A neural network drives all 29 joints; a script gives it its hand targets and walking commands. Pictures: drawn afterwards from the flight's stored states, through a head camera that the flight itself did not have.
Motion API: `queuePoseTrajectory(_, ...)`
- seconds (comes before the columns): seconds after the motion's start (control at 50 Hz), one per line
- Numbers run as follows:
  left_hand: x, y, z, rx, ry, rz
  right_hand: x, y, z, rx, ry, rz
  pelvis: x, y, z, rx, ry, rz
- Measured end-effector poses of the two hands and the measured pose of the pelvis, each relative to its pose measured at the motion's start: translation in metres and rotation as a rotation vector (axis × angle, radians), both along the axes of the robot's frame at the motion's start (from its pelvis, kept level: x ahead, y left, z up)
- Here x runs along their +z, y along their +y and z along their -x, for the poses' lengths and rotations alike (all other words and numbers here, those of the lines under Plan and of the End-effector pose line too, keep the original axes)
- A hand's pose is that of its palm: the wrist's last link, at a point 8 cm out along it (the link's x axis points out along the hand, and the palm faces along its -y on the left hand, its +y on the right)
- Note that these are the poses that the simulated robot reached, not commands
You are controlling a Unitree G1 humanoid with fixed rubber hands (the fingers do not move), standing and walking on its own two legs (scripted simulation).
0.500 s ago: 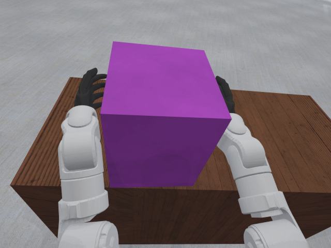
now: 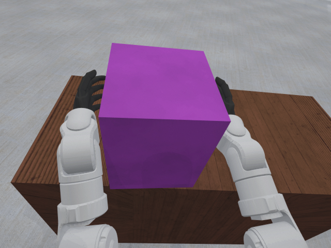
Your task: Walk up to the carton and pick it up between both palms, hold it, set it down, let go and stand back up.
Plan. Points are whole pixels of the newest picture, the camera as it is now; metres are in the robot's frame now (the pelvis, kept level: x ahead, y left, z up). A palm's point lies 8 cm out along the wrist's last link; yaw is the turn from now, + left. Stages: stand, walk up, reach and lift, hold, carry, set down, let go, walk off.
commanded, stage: hold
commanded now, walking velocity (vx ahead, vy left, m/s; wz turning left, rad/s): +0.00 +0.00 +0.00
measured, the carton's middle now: (155, 121) +0.37 +0.02 +0.14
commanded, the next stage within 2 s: none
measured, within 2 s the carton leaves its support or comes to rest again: neither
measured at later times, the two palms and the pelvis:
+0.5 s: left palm (85, 112) +0.36 +0.17 +0.18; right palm (222, 115) +0.36 -0.13 +0.18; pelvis +0.00 +0.00 +0.00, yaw +0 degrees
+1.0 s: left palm (88, 113) +0.36 +0.16 +0.18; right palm (224, 119) +0.35 -0.13 +0.17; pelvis +0.00 +0.00 +0.00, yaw -1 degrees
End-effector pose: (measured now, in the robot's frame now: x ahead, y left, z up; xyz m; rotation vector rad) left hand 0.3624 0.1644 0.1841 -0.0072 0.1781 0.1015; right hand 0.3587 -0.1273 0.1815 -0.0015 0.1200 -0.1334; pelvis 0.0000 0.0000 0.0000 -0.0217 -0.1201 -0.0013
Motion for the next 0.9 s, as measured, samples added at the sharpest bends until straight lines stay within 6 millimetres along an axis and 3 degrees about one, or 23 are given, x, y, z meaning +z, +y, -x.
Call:
queuePoseTrajectory(0.22,0.014,-0.003,0.002,-0.011,-0.053,-0.002,0.014,-0.003,0.005,-0.01,-0.051,0.015,0.0,0.001,0.002,-0.01,-0.003,0.0)
queuePoseTrajectory(0.46,-0.006,0.001,0.002,0.002,0.008,-0.003,-0.006,0.001,0.001,0.004,0.009,0.021,-0.001,-0.001,0.005,-0.006,-0.002,-0.001)
queuePoseTrajectory(0.7,0.005,-0.005,-0.003,0.002,-0.045,-0.016,0.005,-0.004,-0.003,0.003,-0.045,0.035,0.0,-0.003,-0.001,-0.006,0.003,0.0)
queuePoseTrajectory(0.9,-0.007,-0.006,0.001,-0.006,0.003,-0.026,-0.011,-0.006,0.002,-0.001,0.002,0.011,0.0,-0.001,-0.005,-0.01,-0.016,-0.002)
